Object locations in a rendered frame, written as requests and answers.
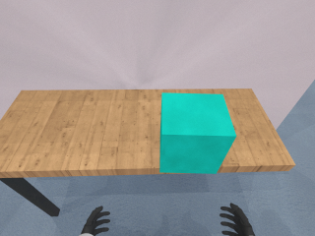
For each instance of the table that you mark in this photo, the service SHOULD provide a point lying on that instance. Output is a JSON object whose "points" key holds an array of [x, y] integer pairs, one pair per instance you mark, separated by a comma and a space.
{"points": [[109, 132]]}

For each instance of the robot right hand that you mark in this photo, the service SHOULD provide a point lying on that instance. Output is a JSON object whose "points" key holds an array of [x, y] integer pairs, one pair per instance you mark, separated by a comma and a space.
{"points": [[241, 226]]}

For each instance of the carton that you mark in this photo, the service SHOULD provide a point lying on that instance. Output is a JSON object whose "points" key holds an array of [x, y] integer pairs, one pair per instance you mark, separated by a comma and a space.
{"points": [[196, 132]]}

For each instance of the robot left hand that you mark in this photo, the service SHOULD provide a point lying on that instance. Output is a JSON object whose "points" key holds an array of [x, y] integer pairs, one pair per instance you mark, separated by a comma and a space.
{"points": [[93, 222]]}

